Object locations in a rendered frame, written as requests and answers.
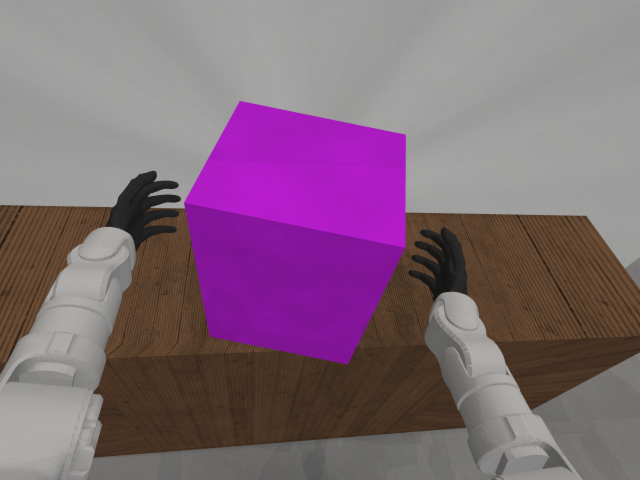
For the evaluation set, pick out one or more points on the left robot hand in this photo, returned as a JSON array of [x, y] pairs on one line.
[[129, 214]]

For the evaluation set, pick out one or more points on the right robot hand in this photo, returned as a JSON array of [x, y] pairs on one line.
[[450, 274]]

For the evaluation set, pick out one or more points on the robot left forearm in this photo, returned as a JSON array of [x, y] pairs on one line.
[[65, 346]]

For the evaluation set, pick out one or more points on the carton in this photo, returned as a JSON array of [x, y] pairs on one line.
[[297, 224]]

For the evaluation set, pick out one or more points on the pedestal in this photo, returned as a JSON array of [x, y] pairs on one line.
[[550, 292]]

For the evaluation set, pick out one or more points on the robot left upper arm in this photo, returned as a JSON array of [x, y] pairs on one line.
[[47, 432]]

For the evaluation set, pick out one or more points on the robot right forearm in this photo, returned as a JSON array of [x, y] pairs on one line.
[[505, 437]]

